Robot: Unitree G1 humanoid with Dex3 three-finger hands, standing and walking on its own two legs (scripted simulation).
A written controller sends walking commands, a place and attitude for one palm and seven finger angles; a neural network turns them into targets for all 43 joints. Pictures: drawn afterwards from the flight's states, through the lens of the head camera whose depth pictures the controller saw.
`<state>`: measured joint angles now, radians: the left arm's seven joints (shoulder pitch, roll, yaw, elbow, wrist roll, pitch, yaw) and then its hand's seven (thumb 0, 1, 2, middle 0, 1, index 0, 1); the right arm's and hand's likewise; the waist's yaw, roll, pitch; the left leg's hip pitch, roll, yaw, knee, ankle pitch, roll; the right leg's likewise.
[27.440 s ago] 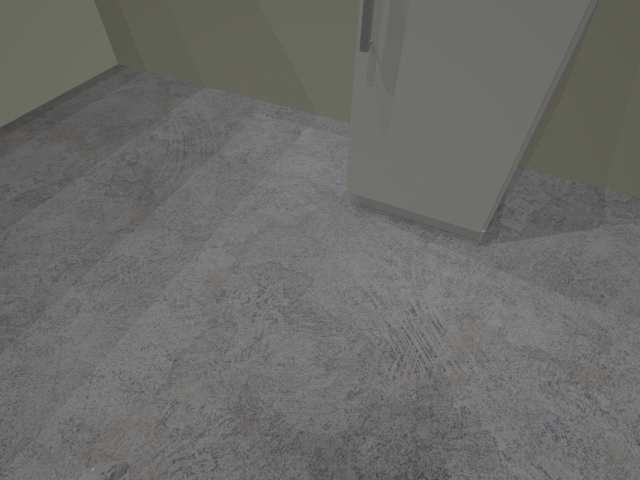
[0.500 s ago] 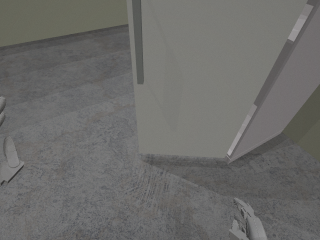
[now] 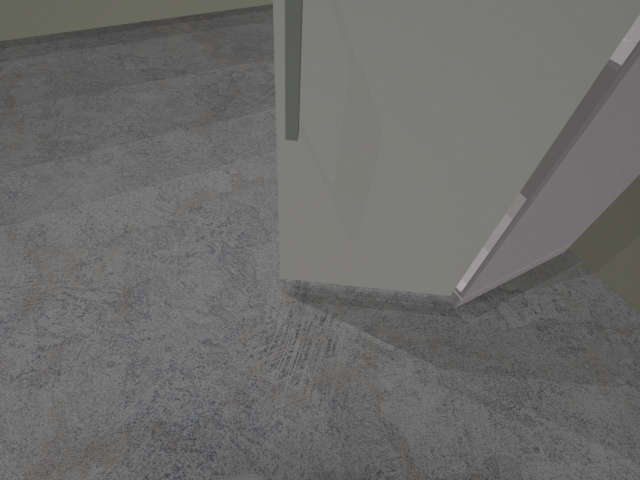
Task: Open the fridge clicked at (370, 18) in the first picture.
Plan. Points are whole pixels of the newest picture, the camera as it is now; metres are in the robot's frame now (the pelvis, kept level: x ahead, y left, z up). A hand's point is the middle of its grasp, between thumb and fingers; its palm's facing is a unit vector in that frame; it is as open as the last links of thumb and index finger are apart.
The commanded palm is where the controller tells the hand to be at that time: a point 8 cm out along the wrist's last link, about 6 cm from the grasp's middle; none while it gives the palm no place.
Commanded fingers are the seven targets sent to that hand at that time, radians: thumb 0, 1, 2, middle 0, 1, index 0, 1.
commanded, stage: let the arm hang, fingers relaxed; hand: left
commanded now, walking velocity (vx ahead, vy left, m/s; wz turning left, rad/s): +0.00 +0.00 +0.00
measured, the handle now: (295, 37) +0.76 +0.09 +0.16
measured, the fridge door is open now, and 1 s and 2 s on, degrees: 58 58 58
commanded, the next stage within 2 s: look to check the result in 0.68 s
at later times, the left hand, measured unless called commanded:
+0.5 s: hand out of the picture +0.08 +0.24 -0.15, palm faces -0.03 -0.95 -0.30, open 7.4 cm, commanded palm none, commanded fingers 0.00 0.90 0.90 -0.20 -0.30 -0.20 -0.30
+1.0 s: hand out of the picture +0.09 +0.25 -0.15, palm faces -0.06 -0.95 -0.32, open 7.4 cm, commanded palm none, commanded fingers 0.00 0.90 0.90 -0.20 -0.30 -0.20 -0.30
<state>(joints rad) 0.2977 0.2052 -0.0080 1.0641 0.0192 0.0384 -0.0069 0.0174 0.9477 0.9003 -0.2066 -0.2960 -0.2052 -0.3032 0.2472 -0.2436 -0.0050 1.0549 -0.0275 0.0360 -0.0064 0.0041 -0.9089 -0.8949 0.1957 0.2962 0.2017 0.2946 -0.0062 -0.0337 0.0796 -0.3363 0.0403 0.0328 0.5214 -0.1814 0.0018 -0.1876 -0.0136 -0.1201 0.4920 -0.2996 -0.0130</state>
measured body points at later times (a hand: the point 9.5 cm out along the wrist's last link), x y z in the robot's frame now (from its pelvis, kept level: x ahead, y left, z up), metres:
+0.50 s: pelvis +0.01 +0.02 +0.01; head +0.02 +0.01 +0.46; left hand +0.08 +0.29 -0.13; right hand +0.07 -0.24 -0.14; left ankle +0.06 +0.12 -0.73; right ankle -0.02 -0.11 -0.73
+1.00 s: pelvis +0.03 +0.01 +0.01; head +0.05 +0.01 +0.46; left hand +0.10 +0.30 -0.13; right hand +0.09 -0.29 -0.12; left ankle +0.06 +0.12 -0.73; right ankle -0.02 -0.11 -0.73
